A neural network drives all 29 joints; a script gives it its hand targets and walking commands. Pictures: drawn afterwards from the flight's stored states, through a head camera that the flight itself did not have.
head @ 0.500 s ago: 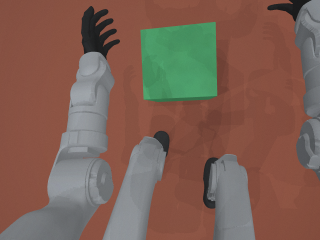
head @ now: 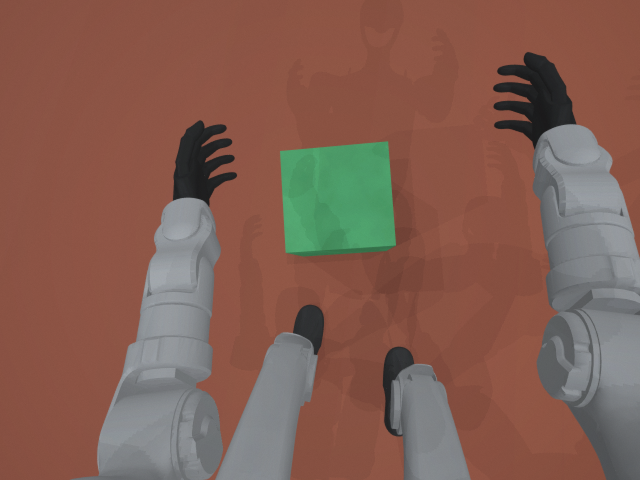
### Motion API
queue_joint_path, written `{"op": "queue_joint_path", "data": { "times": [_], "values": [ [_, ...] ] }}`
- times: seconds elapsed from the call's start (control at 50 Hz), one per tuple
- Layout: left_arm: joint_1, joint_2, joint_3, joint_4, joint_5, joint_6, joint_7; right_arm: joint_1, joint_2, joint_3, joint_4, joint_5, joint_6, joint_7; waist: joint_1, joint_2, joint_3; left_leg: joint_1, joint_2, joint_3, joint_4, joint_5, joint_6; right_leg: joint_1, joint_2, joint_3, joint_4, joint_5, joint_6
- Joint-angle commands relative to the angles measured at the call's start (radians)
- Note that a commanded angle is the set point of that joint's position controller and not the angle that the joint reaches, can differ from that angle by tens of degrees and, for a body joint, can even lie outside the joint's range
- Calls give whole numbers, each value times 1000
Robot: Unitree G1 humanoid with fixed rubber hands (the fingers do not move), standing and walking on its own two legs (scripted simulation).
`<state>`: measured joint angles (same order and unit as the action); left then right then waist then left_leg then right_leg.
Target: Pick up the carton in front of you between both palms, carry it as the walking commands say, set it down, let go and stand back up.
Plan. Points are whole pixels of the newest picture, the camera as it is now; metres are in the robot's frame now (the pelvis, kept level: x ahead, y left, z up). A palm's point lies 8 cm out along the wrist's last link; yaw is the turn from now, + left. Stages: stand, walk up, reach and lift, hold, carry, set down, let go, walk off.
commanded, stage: let go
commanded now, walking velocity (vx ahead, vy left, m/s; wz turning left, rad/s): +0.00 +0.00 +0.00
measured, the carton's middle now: (339, 207) +0.48 +0.09 -0.54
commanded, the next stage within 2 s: stand in 1.26 s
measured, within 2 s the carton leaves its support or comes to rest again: neither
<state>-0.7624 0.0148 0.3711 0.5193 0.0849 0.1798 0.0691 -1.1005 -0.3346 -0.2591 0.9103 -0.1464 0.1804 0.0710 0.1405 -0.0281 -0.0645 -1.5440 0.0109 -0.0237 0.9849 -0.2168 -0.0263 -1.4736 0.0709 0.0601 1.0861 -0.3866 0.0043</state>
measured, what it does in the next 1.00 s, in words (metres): rises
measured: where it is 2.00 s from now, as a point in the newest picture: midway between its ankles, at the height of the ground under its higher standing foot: (349, 382)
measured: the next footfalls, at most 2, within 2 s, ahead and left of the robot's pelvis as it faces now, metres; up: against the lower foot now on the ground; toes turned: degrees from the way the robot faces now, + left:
none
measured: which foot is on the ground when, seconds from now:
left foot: down 0.00-1.00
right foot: down 0.00-1.00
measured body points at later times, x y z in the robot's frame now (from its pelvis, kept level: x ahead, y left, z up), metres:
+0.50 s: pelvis +0.06 +0.02 +0.09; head +0.20 +0.02 +0.52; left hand +0.26 +0.27 +0.01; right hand +0.37 -0.18 -0.01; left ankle +0.10 +0.13 -0.63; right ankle +0.03 -0.11 -0.63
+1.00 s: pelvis +0.08 +0.00 +0.11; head +0.10 +0.00 +0.56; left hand +0.25 +0.23 +0.04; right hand +0.26 -0.24 +0.04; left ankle +0.10 +0.13 -0.63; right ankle +0.03 -0.11 -0.63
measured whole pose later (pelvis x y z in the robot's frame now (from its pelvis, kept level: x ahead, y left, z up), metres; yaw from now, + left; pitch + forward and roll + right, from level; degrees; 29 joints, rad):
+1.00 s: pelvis +0.08 +0.00 +0.11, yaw +2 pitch -3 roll +1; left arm 0.22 0.22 0.04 0.41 0.02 0.12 -0.06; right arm 0.23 -0.21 -0.04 0.44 0.01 0.08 0.06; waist 0.00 -0.04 0.09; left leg -0.17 -0.01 -0.03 0.42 -0.20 -0.02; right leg -0.07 0.02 0.06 0.45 -0.34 -0.02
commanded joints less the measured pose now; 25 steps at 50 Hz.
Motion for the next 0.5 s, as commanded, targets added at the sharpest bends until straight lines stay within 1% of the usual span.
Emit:
{"op": "queue_joint_path", "data": {
  "times": [0.0,0.04,0.08,0.12,0.18,0.24,0.32,0.4,0.44,0.48],
  "values": [
    [45,128,-31,-139,25,-40,-54,-23,-24,-30,-206,-4,-30,-54,8,-105,-1043,786,-67,101,1,455,-15,557,22,-29,-157,514,30],
    [116,162,-57,-149,26,-49,-86,74,22,-21,-274,7,-38,-86,9,-85,-993,839,-65,92,-34,431,-2,578,16,-26,-201,477,34],
    [188,187,-89,-147,19,-59,-115,161,53,-5,-332,22,-47,-111,11,-67,-920,901,-62,83,-72,401,7,578,12,-28,-251,406,34],
    [262,201,-124,-137,3,-69,-139,240,68,13,-376,34,-60,-125,3,-56,-833,959,-55,70,-109,362,12,571,7,-34,-298,319,34],
    [377,215,-173,-118,-26,-86,-161,360,69,34,-405,46,-81,-129,-11,-45,-703,1041,-43,49,-164,298,12,570,2,-46,-357,198,30],
    [496,229,-217,-116,-57,-108,-167,493,63,53,-398,59,-106,-118,-21,-26,-601,1131,-35,29,-217,271,8,595,1,-55,-400,134,24],
    [646,235,-273,-148,-91,-135,-162,669,63,68,-382,76,-141,-103,-31,18,-488,1267,-28,3,-275,308,2,631,5,-61,-447,112,14],
    [780,243,-316,-202,-111,-156,-147,825,49,76,-389,90,-173,-91,-43,53,-411,1402,-22,-17,-324,379,-6,702,4,-62,-495,132,3],
    [835,251,-325,-228,-118,-163,-140,900,45,81,-402,93,-185,-86,-53,60,-371,1453,-21,-21,-350,411,-11,764,3,-60,-529,153,1],
    [873,262,-329,-243,-125,-168,-137,960,45,89,-419,96,-194,-81,-66,53,-318,1477,-23,-20,-379,416,-14,835,-2,-56,-567,175,0]
  ]
}}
